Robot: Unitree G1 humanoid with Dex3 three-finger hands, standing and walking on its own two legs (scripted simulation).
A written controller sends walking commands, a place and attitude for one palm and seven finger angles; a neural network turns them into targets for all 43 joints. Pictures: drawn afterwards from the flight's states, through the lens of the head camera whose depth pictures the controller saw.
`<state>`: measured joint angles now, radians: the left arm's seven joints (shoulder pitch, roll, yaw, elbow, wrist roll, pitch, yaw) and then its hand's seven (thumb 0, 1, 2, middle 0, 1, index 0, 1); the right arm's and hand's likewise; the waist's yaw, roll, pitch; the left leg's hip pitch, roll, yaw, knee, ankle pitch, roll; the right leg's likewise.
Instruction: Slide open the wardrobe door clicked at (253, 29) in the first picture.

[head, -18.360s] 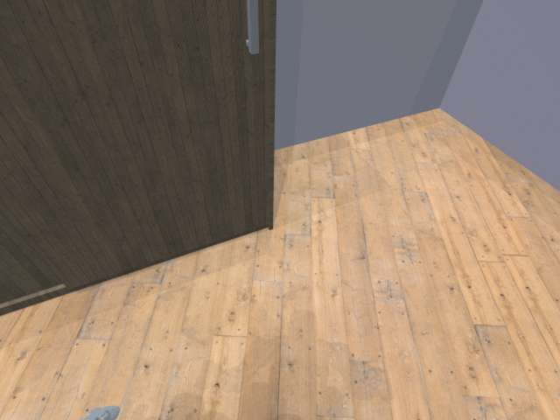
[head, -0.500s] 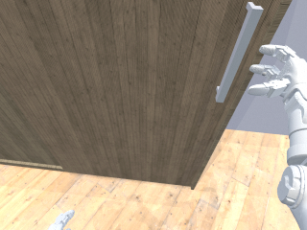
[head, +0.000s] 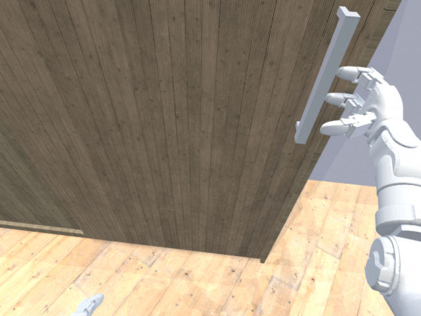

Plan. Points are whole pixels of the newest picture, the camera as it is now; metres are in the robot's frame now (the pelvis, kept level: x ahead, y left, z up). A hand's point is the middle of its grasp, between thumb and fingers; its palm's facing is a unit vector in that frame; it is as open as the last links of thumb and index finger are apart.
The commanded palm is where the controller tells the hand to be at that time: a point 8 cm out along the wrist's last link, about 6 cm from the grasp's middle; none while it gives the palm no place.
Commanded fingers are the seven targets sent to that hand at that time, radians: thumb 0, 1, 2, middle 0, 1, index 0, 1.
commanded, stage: feel for the door with the fingertips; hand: right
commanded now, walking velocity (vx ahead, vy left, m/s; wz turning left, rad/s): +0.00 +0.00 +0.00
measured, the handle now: (318, 84) +0.51 -0.15 +0.22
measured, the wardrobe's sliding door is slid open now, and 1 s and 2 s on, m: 0.00 0.00 0.00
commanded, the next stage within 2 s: slide the fingers in behind the handle in 0.56 s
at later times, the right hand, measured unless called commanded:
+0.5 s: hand (342, 97) +0.45 -0.18 +0.23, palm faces +0.03 +1.00 +0.02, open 14.0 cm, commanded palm +0.44 -0.23 +0.22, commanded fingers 0.00 0.50 -0.30 0.30 1.20 0.30 1.20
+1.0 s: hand (339, 98) +0.46 -0.18 +0.22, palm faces +0.03 +1.00 +0.01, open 13.9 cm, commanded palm +0.43 -0.22 +0.22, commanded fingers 0.00 0.50 -0.30 0.30 1.20 0.30 1.20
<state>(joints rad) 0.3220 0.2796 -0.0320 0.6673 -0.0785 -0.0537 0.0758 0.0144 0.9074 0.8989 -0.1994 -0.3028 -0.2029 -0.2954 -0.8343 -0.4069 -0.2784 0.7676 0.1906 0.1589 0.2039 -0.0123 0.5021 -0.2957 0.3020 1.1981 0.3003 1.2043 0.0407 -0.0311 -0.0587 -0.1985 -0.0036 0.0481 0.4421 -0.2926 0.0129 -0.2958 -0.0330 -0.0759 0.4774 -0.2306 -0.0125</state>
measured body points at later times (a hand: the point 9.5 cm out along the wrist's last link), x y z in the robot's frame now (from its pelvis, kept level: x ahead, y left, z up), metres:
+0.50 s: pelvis -0.01 +0.01 +0.00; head +0.00 +0.01 +0.45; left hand +0.07 +0.28 -0.11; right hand +0.45 -0.23 +0.23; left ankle -0.04 +0.11 -0.74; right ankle +0.01 -0.11 -0.74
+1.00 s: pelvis -0.01 +0.00 +0.00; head +0.00 +0.00 +0.45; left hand +0.05 +0.26 -0.12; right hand +0.45 -0.23 +0.22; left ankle -0.04 +0.11 -0.74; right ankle +0.01 -0.11 -0.74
